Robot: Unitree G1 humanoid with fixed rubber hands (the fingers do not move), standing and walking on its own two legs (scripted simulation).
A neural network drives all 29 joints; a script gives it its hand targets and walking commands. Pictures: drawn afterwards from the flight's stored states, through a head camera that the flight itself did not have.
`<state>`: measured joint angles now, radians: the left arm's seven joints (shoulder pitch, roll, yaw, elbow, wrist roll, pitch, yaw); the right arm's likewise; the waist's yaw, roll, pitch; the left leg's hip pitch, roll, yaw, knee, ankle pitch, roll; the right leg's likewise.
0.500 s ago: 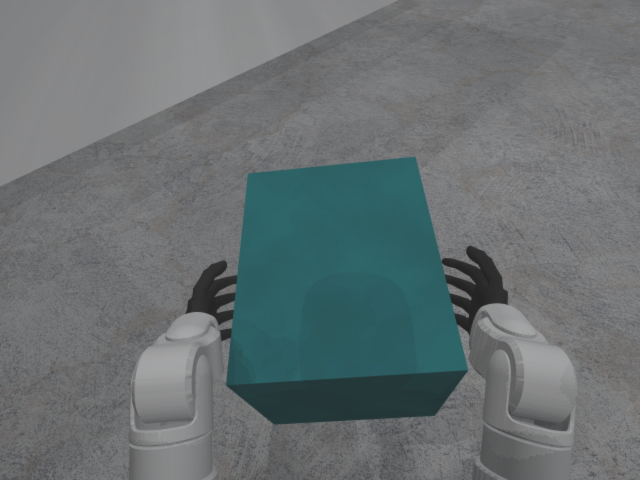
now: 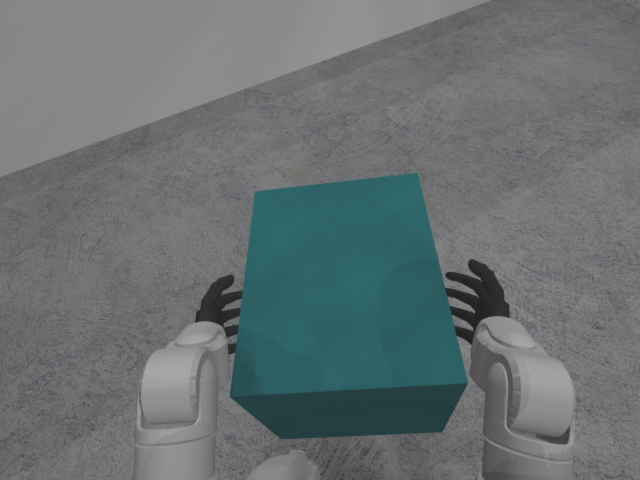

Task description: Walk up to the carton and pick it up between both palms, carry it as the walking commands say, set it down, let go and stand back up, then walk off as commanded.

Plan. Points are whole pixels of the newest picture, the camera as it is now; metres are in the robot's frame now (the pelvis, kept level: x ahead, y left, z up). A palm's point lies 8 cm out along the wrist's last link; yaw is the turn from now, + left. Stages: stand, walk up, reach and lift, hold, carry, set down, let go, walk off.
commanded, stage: carry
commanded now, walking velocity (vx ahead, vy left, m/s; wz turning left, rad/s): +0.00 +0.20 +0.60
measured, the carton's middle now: (347, 309) +0.34 -0.02 -0.01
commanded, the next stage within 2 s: none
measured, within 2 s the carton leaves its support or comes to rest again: neither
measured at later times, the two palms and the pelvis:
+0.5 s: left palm out of the picture +0.12 +0.41 +0.03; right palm (224, 367) +0.25 +0.13 +0.04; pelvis -0.09 +0.17 -0.02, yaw +16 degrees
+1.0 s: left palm out of the picture -0.07 +0.58 +0.05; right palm out of the picture +0.11 +0.33 +0.08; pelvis -0.22 +0.30 -0.02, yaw +34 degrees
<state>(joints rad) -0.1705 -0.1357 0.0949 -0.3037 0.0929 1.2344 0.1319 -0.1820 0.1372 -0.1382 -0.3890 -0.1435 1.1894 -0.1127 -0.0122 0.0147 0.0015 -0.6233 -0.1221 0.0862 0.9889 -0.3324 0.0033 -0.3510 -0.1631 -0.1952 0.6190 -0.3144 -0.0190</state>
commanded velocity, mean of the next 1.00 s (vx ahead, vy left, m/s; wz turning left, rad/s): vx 0.00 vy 0.20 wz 0.60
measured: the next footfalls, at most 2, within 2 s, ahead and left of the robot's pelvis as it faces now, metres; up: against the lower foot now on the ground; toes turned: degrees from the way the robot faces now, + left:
left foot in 0.26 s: +0.03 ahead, +0.28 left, +0.00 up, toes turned +15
right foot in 0.58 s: -0.04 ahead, +0.12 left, +0.00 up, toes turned +10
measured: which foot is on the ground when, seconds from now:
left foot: up 0.00-0.24, down 0.26-0.60, up 0.62-0.92, down 0.94-1.00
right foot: down 0.00-0.26, up 0.28-0.56, down 0.58-0.94, up 0.96-1.00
